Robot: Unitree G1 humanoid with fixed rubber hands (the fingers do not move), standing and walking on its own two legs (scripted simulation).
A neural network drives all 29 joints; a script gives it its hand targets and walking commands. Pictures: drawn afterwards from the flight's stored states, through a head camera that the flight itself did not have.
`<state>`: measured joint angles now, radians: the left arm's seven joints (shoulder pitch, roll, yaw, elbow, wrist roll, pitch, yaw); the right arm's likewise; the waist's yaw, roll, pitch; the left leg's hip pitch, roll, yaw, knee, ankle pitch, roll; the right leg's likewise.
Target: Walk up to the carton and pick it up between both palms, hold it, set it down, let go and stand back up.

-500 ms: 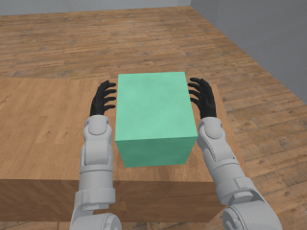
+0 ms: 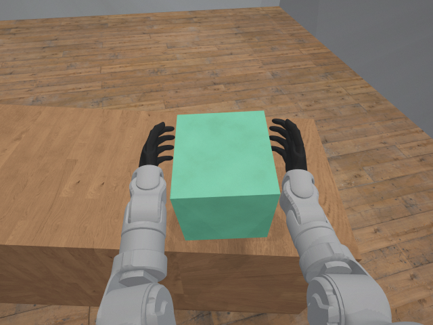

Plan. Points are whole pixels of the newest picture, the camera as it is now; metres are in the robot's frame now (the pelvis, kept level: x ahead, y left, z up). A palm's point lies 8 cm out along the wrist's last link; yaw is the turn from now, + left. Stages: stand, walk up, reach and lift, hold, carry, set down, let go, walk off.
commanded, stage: set down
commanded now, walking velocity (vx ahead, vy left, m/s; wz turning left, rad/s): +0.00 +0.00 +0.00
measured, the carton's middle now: (223, 177) +0.39 +0.00 +0.04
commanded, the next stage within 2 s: none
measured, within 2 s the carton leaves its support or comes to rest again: neither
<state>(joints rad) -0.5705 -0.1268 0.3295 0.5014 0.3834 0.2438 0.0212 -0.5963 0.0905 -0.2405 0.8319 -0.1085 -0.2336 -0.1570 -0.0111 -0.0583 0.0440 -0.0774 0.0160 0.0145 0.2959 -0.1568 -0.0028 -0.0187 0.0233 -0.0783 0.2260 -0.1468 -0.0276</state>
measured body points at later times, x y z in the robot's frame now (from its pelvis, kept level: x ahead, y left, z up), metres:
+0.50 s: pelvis +0.01 +0.00 +0.00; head +0.04 +0.02 +0.45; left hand +0.40 +0.14 +0.05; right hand +0.41 -0.13 +0.07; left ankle +0.01 +0.12 -0.75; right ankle -0.01 -0.10 -0.75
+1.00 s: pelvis +0.01 +0.00 +0.00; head +0.07 +0.01 +0.44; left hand +0.41 +0.13 +0.01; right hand +0.42 -0.14 +0.05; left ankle +0.01 +0.12 -0.75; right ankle -0.01 -0.10 -0.75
